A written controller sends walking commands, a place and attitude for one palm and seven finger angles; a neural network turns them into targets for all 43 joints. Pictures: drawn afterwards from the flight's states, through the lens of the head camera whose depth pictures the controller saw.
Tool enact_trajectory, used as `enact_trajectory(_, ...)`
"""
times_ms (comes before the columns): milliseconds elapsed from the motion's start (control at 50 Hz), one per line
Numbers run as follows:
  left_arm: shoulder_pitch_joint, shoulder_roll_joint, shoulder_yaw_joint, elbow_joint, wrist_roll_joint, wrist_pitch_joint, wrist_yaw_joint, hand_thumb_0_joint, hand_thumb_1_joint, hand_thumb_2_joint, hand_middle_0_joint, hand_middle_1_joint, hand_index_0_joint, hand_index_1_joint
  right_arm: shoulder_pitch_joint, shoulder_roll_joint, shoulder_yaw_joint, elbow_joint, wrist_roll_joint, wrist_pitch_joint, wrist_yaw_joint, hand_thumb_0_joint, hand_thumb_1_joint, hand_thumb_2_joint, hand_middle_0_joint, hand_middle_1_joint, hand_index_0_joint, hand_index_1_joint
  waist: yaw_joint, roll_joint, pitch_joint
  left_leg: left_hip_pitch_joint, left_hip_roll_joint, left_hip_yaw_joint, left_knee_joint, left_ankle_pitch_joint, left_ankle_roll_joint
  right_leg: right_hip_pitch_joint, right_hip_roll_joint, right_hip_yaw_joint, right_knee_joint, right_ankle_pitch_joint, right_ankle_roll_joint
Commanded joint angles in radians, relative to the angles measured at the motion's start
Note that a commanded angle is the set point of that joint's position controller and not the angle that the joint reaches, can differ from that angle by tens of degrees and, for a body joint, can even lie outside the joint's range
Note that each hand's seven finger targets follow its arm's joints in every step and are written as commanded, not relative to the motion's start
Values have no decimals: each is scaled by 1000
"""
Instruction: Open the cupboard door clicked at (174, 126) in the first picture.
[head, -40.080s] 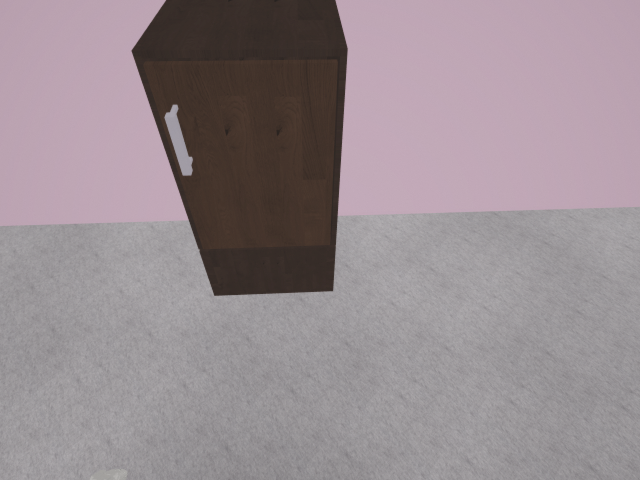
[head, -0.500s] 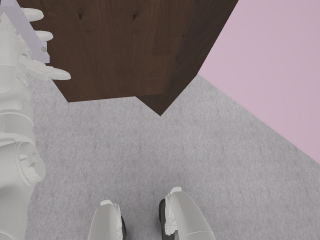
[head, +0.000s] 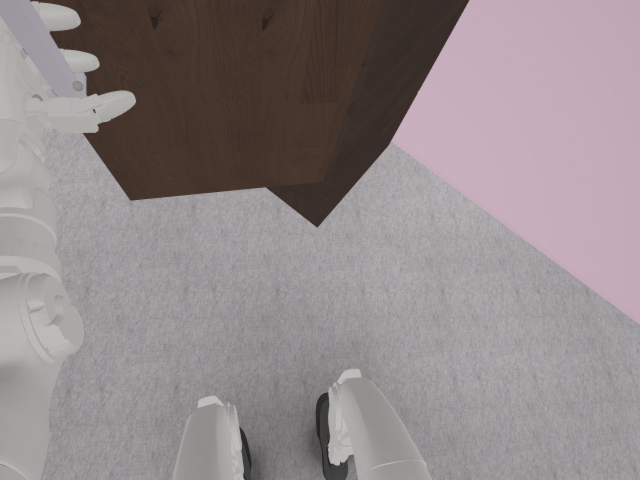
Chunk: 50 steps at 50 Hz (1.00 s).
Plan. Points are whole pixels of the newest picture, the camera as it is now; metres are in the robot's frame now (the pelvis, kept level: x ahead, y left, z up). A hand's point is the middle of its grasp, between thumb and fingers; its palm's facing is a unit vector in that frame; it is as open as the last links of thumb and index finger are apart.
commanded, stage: close the thumb around the handle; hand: left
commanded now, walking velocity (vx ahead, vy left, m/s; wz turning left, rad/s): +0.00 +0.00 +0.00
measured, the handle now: (51, 46) +0.60 +0.23 +0.06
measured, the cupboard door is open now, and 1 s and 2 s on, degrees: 49 65 90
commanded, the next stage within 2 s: pull the door open along its arc in 0.36 s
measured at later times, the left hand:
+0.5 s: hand (79, 85) +0.55 +0.20 +0.06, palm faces +0.04 -1.00 -0.03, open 5.5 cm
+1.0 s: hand (110, 165) +0.46 +0.17 +0.06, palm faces +0.22 -0.97 +0.07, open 5.8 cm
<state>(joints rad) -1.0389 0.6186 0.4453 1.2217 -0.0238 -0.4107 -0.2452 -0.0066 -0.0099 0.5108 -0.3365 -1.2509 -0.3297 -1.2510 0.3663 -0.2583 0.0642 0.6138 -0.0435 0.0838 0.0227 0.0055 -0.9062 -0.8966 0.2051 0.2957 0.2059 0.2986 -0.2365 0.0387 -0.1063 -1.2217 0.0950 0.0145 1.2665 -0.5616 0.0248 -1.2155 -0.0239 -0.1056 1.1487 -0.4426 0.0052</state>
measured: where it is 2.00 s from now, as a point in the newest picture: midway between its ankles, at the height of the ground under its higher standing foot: (287, 470)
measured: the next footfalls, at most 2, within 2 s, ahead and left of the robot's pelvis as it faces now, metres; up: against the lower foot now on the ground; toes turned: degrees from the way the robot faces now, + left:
none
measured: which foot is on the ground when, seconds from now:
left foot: down 0.00-1.00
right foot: down 0.00-1.00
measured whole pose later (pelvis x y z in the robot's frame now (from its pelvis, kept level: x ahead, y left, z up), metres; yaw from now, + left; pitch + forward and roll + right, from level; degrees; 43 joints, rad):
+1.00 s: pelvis +0.02 +0.00 +0.03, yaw +0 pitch +24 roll -2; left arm -0.49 0.19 0.31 0.71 -0.12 -0.46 0.06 0.00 0.70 0.75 -0.40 -1.35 -0.38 -1.35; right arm 0.32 -0.23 0.01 0.55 -0.03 0.07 0.05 0.01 -0.91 -0.90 0.20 0.30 0.20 0.30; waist -0.12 0.02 -0.16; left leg -1.00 0.08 0.06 1.13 -0.55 0.02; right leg -1.03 -0.03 -0.06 1.05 -0.44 0.01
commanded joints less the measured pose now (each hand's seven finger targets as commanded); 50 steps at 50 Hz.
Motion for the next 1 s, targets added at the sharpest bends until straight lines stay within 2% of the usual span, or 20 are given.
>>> enact_trajectory(0, -438, 235, 29, -227, -22, -73, 9, 0, 508, 732, -372, -1308, -372, -1308, 230, -208, -74, -19, -4, -10, -10, 0, -900, -900, 200, 300, 200, 300, -11, 196, -593, 473, -47, -98, -134, 515, -4, 256, 67, 43, -95, 298, -24)
enact_trajectory(40, -430, 224, 21, -227, -18, -73, 12, 0, 620, 780, -380, -1320, -380, -1320, 228, -205, -74, -18, -4, -9, -6, 0, -900, -900, 200, 300, 200, 300, -6, 210, -595, 479, -48, -99, -135, 520, -9, 251, 66, 40, -95, 295, -23)
enact_trajectory(80, -418, 228, 26, -219, -14, -70, 18, 0, 732, 828, -388, -1332, -388, -1332, 228, -205, -76, -19, -3, -7, -7, 0, -900, -900, 200, 300, 200, 300, -6, 182, -575, 462, -47, -98, -139, 501, -7, 259, 67, 40, -100, 287, -21)
enact_trajectory(120, -437, 212, 10, -253, -11, -81, 20, 0, 844, 876, -396, -1344, -396, -1344, 233, -204, -77, -17, -5, -8, -5, 0, -900, -900, 200, 300, 200, 300, -2, 232, -602, 517, -44, -108, -143, 541, -14, 231, 66, 35, -95, 286, -24)
enact_trajectory(140, -431, 189, -7, -244, -10, -80, 20, 0, 900, 900, -400, -1350, -400, -1350, 231, -203, -79, -15, -5, -8, -3, 0, -900, -900, 200, 300, 200, 300, -7, 219, -595, 521, -44, -107, -142, 535, -14, 221, 66, 34, -98, 279, -24)
enact_trajectory(220, -443, 173, -15, -232, -15, -83, 27, 0, 900, 900, -400, -1350, -400, -1350, 235, -204, -80, -6, -7, -8, -3, 0, -900, -900, 200, 300, 200, 300, -18, 203, -570, 513, -44, -109, -145, 519, -13, 216, 68, 33, -106, 272, -23)
enact_trajectory(240, -459, 197, -1, -236, -15, -84, 30, 0, 900, 900, -400, -1350, -400, -1350, 237, -208, -80, -2, -8, -8, -6, 0, -900, -900, 200, 300, 200, 300, -23, 185, -576, 497, -44, -108, -142, 514, -10, 231, 67, 35, -105, 279, -22)
enact_trajectory(260, -446, 215, 13, -228, -11, -83, 30, 0, 900, 900, -400, -1350, -400, -1350, 238, -207, -79, -4, -7, -8, -7, 0, -900, -900, 200, 300, 200, 300, -13, 189, -577, 486, -47, -104, -143, 514, -10, 249, 66, 38, -104, 287, -22)
enact_trajectory(280, -434, 190, -6, -219, -11, -81, 26, 0, 900, 900, -400, -1350, -400, -1350, 234, -203, -78, -7, -6, -9, -5, 0, -900, -900, 200, 300, 200, 300, -16, 186, -572, 474, -49, -100, -144, 498, -9, 251, 66, 39, -107, 280, -21)
enact_trajectory(360, -427, 244, 29, -221, -11, -84, 20, 0, 900, 900, -400, -1350, -400, -1350, 232, -206, -74, -10, -5, -9, -8, 0, -900, -900, 200, 300, 200, 300, -5, 188, -578, 451, -51, -90, -140, 497, -4, 286, 66, 47, -106, 302, -22)
enact_trajectory(460, -415, 226, 19, -213, -16, -80, 15, 0, 900, 900, -400, -1350, -400, -1350, 226, -204, -73, -14, -4, -10, -8, 0, -900, -900, 200, 300, 200, 300, -7, 201, -555, 455, -50, -91, -139, 496, -6, 262, 66, 43, -104, 292, -22)
enact_trajectory(660, -120, 148, 16, -361, -67, -81, -5, 0, 900, 900, -400, -1350, -400, -1350, 193, -190, -93, -67, 16, -4, 4, 0, -900, -900, 200, 300, 200, 300, 74, 143, -619, 489, -58, -62, -179, 569, -8, 409, 67, 46, -114, 399, -20)
enact_trajectory(720, 35, 83, -9, -408, -86, -74, 2, 0, 900, 900, -400, -1350, -400, -1350, 176, -181, -100, -85, 27, -2, 9, 0, -900, -900, 200, 300, 200, 300, 97, 115, -583, 494, -60, -51, -204, 587, -10, 433, 67, 43, -130, 415, -20)
enact_trajectory(760, 132, 40, -21, -457, -106, -69, 10, 0, 900, 900, -400, -1350, -400, -1350, 156, -175, -107, -103, 33, -5, 12, 0, -900, -900, 200, 300, 200, 300, 111, 63, -557, 464, -67, -34, -222, 551, -6, 486, 67, 47, -146, 426, -17)
enact_trajectory(840, 296, -30, -46, -571, -132, -79, 30, 0, 900, 900, -400, -1350, -400, -1350, 115, -159, -113, -127, 42, -17, 12, 0, -900, -900, 200, 300, 200, 300, 147, 59, -520, 459, -73, -14, -249, 546, -10, 530, 58, 50, -153, 440, -19)
enact_trajectory(860, 314, -71, 73, -612, -200, -81, 173, 0, 900, 900, -400, -1350, -400, -1350, 88, -137, -113, -144, 33, -25, 10, 0, -900, -900, 200, 300, 200, 300, 199, 37, -473, 423, -75, -11, -268, 518, -21, 534, 56, 34, -161, 409, -17)
enact_trajectory(880, 367, -159, 1, -615, -181, -81, 248, 0, 900, 900, -400, -1350, -400, -1350, 70, -131, -111, -142, 29, -36, 18, 0, -900, -900, 200, 300, 200, 300, 184, 31, -445, 416, -76, -7, -279, 482, -28, 522, 55, 32, -163, 376, -15)
enact_trajectory(900, 387, -176, 9, -636, -167, -91, 316, 0, 900, 900, -400, -1350, -400, -1350, 65, -127, -112, -138, 22, -45, 21, 0, -900, -900, 200, 300, 200, 300, 189, -6, -428, 402, -73, -9, -279, 478, -29, 518, 55, 29, -158, 372, -18)
enact_trajectory(940, 420, -222, -7, -685, -113, -111, 444, 0, 900, 900, -400, -1350, -400, -1350, 56, -118, -115, -131, 4, -52, 29, 0, -900, -900, 200, 300, 200, 300, 202, 18, -448, 412, -73, 0, -282, 495, -39, 525, 46, 35, -140, 385, -21)
enact_trajectory(980, 436, -280, -80, -734, -33, -128, 529, 0, 900, 900, -400, -1350, -400, -1350, 47, -109, -118, -128, -11, -54, 38, 0, -900, -900, 200, 300, 200, 300, 201, 36, -449, 434, -72, 3, -279, 504, -44, 519, 42, 40, -131, 392, -27)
